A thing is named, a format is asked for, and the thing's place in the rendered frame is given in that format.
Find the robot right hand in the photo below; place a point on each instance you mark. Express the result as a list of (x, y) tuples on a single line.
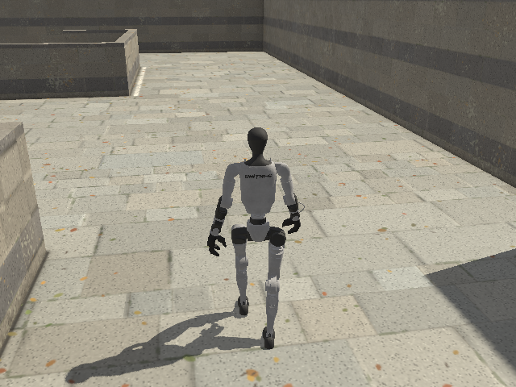
[(288, 222)]

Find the left robot forearm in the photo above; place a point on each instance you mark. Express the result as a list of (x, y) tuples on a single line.
[(219, 218)]

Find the robot left foot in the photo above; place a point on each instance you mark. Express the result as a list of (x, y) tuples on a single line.
[(243, 309)]

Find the robot left hand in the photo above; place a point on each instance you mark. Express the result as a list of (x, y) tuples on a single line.
[(212, 245)]

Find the right robot forearm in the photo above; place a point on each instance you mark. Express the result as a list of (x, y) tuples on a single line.
[(294, 211)]

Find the robot right upper arm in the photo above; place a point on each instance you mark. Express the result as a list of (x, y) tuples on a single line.
[(286, 182)]

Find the robot torso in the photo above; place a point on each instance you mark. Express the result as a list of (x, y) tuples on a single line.
[(258, 188)]

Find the robot left upper arm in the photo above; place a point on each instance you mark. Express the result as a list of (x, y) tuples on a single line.
[(228, 184)]

